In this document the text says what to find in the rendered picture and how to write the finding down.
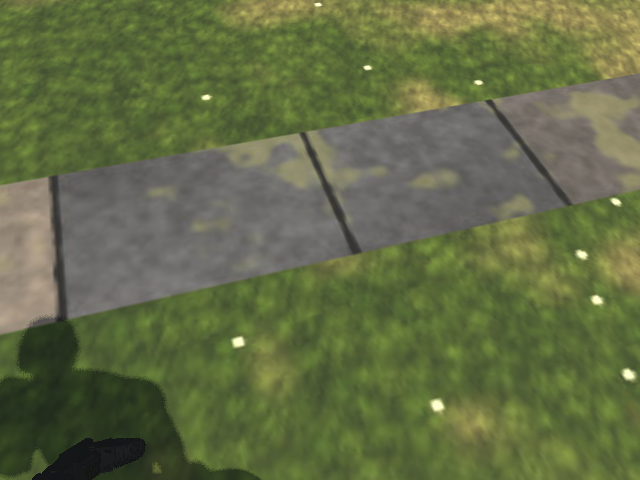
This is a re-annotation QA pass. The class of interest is robot left hand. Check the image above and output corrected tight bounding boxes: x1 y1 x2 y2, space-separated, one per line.
32 438 146 480

